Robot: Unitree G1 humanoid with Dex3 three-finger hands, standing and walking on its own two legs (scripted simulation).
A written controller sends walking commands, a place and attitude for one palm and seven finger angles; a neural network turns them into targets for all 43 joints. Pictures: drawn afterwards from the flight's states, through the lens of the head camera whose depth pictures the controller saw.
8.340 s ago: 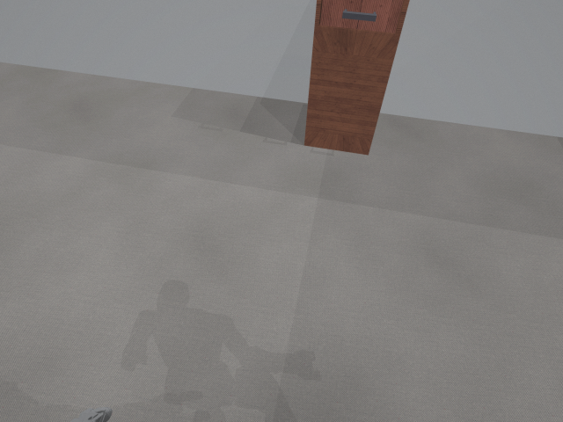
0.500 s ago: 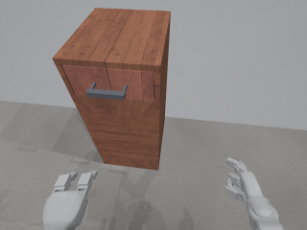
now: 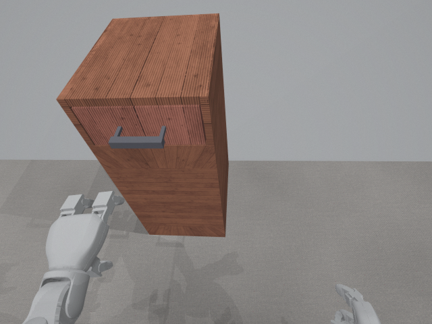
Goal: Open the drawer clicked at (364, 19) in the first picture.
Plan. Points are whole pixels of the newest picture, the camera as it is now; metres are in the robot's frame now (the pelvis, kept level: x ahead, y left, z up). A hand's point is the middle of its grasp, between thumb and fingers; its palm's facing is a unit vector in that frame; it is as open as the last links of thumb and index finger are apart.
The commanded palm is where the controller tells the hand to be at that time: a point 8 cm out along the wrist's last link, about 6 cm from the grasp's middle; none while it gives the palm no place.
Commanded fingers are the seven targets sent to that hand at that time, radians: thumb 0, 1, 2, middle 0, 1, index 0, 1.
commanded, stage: raise the hand with hooked fingers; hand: left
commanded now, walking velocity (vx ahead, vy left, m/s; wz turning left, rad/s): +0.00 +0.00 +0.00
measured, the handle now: (139, 136) +0.54 +0.27 -0.01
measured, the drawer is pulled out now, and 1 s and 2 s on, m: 0.00 0.00 0.00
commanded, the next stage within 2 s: move the hooked fingers above the handle in 0.90 s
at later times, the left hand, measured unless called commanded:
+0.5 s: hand (73, 195) +0.29 +0.28 +0.10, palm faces +0.07 -0.05 -1.00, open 13.8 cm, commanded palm +0.27 +0.28 +0.16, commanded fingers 0.00 -0.50 0.30 -0.30 -1.20 -0.30 -1.20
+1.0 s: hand (76, 192) +0.30 +0.28 +0.10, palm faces +0.06 -0.07 -1.00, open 13.8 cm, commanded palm +0.27 +0.28 +0.16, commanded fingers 0.00 -0.50 0.30 -0.30 -1.20 -0.30 -1.20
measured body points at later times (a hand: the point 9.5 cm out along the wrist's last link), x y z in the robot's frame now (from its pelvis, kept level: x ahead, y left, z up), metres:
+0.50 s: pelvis -0.01 +0.03 +0.02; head +0.00 +0.00 +0.47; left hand +0.28 +0.28 +0.16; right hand +0.21 -0.16 -0.08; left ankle -0.04 +0.13 -0.72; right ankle +0.01 -0.08 -0.72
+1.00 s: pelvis -0.01 +0.03 +0.02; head +0.02 +0.00 +0.47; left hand +0.29 +0.28 +0.15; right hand +0.18 -0.19 -0.10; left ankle -0.04 +0.13 -0.72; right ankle +0.01 -0.08 -0.72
